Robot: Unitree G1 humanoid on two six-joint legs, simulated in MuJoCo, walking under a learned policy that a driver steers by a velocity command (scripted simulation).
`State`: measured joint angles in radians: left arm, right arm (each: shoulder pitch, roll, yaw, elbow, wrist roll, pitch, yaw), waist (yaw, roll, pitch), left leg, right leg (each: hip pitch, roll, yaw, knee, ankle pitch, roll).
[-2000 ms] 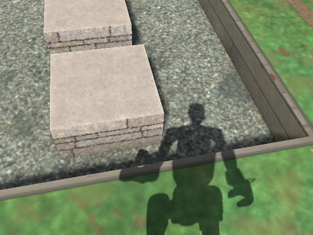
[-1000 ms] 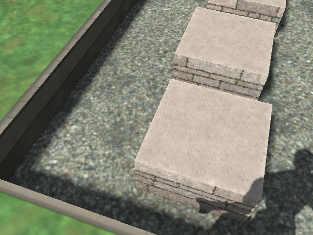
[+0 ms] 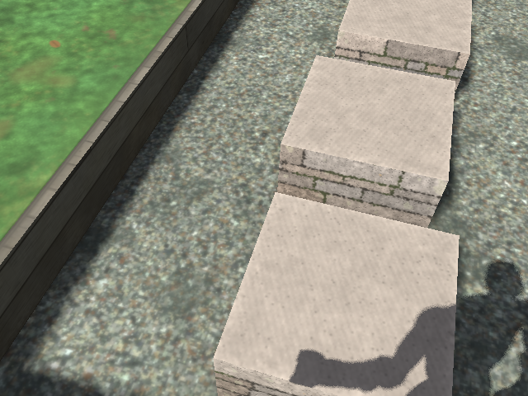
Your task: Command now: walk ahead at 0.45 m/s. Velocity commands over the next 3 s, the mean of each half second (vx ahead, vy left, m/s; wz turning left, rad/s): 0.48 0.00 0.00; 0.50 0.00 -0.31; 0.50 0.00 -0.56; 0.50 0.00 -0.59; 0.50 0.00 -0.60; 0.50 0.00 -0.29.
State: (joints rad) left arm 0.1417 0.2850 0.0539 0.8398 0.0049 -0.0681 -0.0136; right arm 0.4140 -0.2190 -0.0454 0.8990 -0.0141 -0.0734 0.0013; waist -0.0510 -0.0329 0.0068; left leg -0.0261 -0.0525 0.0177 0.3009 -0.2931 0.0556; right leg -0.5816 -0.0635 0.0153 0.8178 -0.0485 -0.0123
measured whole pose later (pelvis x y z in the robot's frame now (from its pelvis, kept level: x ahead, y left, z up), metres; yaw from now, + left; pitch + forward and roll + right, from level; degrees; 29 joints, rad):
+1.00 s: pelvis +0.67 +0.16 -0.31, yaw -11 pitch +0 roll -1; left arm 0.09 0.15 0.01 0.62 -0.06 0.01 0.02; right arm 0.52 -0.24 0.01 1.19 0.00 0.00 -0.01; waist -0.05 0.01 0.05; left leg -0.08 0.07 0.13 0.59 -0.50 -0.02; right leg -1.22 0.09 0.00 2.71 -0.55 -0.09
